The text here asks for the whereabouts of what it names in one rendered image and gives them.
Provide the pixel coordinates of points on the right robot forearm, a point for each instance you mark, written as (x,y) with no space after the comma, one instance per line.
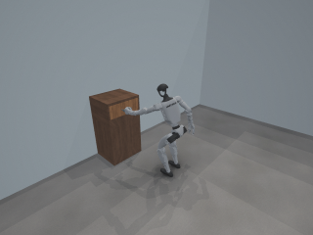
(190,118)

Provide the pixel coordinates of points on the robot right thigh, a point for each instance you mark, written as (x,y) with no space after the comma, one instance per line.
(173,143)

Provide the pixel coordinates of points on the humanoid robot torso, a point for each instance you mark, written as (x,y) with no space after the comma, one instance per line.
(171,114)

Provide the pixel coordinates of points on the left robot hand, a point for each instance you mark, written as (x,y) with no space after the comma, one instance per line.
(127,109)

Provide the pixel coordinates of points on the left robot upper arm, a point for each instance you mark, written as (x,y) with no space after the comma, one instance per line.
(155,107)

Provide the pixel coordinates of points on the right robot upper arm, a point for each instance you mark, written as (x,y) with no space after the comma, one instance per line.
(182,104)

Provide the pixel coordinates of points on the left robot forearm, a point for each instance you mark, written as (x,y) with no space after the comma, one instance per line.
(137,113)

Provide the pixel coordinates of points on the drawer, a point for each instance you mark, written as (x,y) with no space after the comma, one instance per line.
(116,110)

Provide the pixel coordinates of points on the cabinet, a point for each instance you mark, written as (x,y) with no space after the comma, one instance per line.
(120,138)

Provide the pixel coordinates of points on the right robot hand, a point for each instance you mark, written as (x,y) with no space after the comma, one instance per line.
(191,127)

